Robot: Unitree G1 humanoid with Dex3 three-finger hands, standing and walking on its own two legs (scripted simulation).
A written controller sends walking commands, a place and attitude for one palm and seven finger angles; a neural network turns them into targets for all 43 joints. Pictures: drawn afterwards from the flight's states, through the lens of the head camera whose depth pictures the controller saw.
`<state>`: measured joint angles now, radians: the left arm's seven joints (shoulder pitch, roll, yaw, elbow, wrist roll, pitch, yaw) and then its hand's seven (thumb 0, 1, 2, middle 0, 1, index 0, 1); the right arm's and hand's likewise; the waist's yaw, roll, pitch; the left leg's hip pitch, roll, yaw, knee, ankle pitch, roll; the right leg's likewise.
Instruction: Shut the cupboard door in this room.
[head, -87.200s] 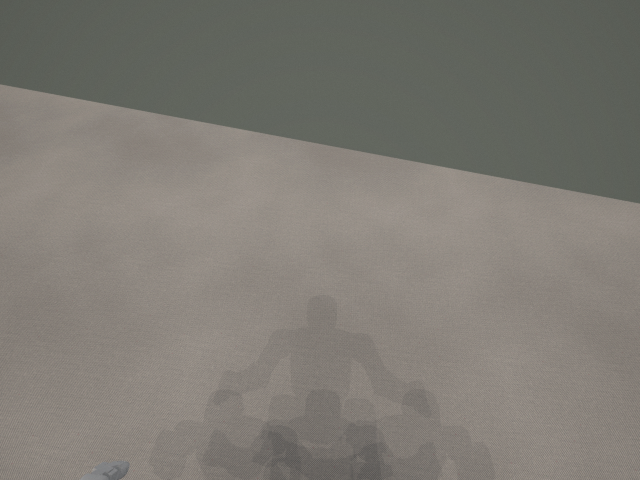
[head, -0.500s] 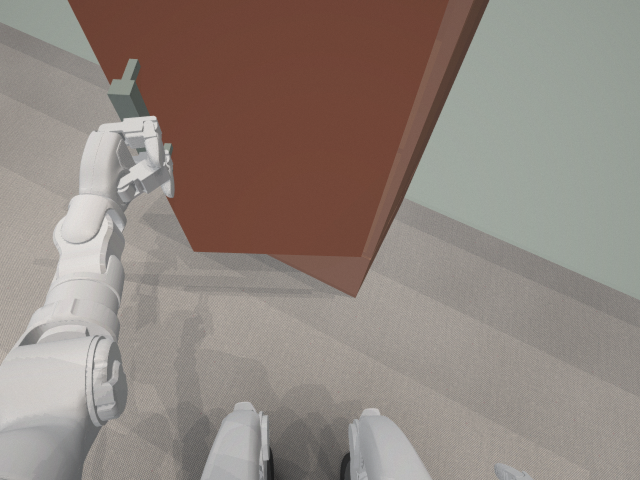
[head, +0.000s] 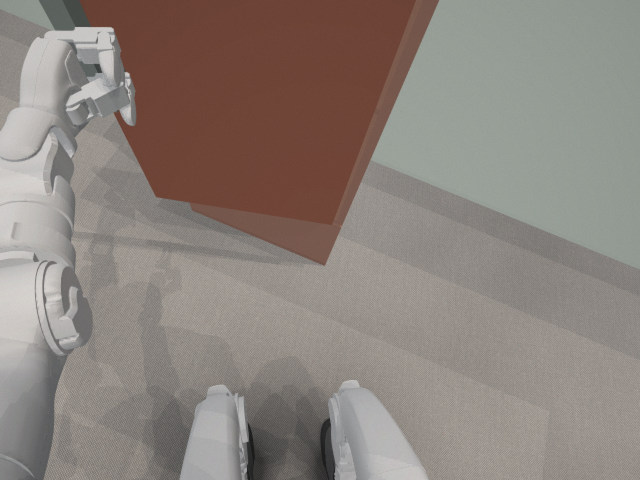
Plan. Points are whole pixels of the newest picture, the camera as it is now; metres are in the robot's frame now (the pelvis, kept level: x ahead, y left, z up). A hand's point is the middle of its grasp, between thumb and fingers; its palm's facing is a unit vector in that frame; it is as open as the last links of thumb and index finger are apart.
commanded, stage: push the door shut along its arc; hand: left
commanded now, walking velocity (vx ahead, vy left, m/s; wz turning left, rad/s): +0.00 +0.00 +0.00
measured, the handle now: (92, 40) +0.62 +0.21 +0.08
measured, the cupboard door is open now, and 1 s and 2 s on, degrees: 15 7 7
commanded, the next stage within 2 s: pull the fist back off the door in 0.56 s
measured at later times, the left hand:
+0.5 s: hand (175, 49) +0.60 +0.12 +0.10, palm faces -0.30 -0.95 -0.02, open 3.1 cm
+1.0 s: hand (182, 53) +0.61 +0.12 +0.08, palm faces +0.07 -1.00 -0.03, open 3.0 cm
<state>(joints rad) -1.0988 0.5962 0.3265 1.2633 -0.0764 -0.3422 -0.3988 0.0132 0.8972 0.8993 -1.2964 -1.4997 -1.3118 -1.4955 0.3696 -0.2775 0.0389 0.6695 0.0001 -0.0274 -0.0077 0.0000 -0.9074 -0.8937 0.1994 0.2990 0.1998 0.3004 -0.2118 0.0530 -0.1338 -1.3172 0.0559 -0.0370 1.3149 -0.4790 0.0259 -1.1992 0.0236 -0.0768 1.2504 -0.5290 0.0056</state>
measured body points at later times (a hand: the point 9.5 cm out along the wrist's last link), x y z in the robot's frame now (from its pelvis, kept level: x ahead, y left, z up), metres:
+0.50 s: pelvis +0.01 +0.00 -0.01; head +0.19 +0.03 +0.39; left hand +0.61 +0.17 +0.10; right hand -0.03 -0.26 -0.11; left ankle +0.06 +0.10 -0.61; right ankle +0.03 -0.13 -0.61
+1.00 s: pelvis +0.01 -0.01 +0.00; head +0.19 +0.00 +0.41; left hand +0.60 +0.17 +0.09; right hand -0.03 -0.25 -0.11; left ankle +0.06 +0.10 -0.61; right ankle +0.03 -0.13 -0.61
